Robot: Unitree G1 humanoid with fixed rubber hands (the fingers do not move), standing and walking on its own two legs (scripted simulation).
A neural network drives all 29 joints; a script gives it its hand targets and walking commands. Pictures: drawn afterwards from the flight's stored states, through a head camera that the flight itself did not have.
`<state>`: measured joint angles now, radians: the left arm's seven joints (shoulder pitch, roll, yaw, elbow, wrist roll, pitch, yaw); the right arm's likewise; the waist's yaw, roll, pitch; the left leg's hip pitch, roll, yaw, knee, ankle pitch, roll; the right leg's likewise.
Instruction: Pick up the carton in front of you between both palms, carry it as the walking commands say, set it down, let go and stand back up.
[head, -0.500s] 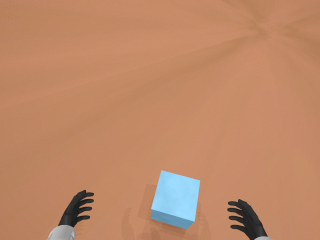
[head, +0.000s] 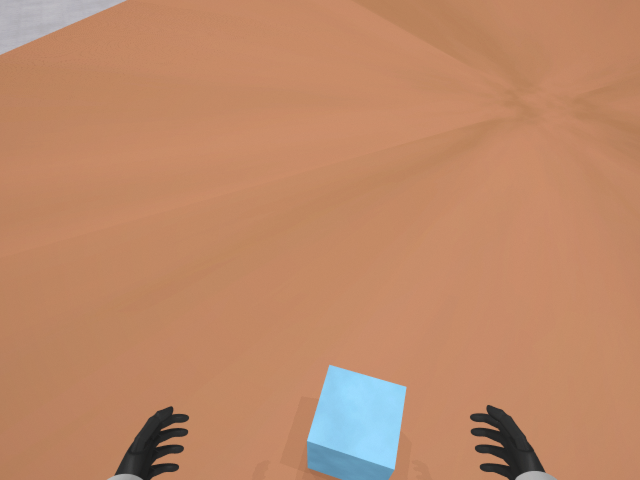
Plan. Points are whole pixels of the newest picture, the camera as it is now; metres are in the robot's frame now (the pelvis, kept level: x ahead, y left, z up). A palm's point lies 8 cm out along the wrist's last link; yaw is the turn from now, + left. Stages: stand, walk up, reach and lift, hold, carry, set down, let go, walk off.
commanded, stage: stand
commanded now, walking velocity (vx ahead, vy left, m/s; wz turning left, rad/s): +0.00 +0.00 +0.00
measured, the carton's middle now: (355, 429) +0.40 -0.09 -0.65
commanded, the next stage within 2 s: none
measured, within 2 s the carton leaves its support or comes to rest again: neither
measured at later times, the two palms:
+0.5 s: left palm out of the picture +0.13 +0.28 -0.08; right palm out of the picture +0.17 -0.29 -0.10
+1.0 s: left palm out of the picture +0.10 +0.30 -0.09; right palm out of the picture +0.14 -0.30 -0.10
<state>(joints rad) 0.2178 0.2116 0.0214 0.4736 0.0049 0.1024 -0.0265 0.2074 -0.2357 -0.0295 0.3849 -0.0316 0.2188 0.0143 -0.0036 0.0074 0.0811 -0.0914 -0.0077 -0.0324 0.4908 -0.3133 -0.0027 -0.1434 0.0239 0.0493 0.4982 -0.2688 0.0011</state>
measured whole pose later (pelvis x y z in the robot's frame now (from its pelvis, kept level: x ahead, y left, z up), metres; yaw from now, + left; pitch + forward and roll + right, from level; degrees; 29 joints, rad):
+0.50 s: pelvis +0.02 -0.01 +0.00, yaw +2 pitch +0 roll +0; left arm 0.18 0.32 0.04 0.78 0.03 0.01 0.02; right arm 0.19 -0.35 -0.02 0.74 -0.04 0.00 -0.02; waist 0.01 0.04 0.01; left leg -0.15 0.00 -0.07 0.50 -0.34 -0.02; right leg -0.19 0.03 0.01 0.50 -0.30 -0.02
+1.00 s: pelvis +0.01 -0.01 +0.01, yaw +2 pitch -2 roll +0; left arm 0.15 0.35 0.04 0.93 0.03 0.00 0.01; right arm 0.16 -0.37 0.00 0.88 -0.03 -0.01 -0.03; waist 0.01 0.03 0.02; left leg -0.11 0.00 -0.07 0.41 -0.28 -0.02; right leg -0.14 0.02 0.01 0.42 -0.24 -0.01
